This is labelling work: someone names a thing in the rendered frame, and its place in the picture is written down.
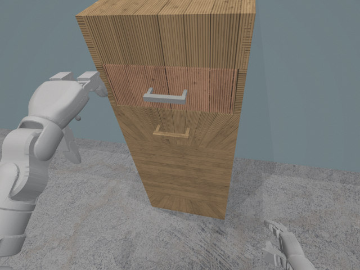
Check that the robot left hand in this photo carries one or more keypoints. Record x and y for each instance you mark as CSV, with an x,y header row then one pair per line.
x,y
61,99

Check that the cabinet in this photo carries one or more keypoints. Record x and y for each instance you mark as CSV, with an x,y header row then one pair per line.
x,y
186,176

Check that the drawer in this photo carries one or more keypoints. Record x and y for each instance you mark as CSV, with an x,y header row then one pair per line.
x,y
208,89

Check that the robot right hand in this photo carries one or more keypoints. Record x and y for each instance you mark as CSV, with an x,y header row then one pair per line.
x,y
277,253

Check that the robot right forearm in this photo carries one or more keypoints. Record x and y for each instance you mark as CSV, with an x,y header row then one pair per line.
x,y
299,263

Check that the robot left forearm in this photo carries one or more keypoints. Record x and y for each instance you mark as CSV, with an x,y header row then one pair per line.
x,y
26,154

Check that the handle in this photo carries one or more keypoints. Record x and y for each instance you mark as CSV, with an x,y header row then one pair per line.
x,y
171,136
149,97

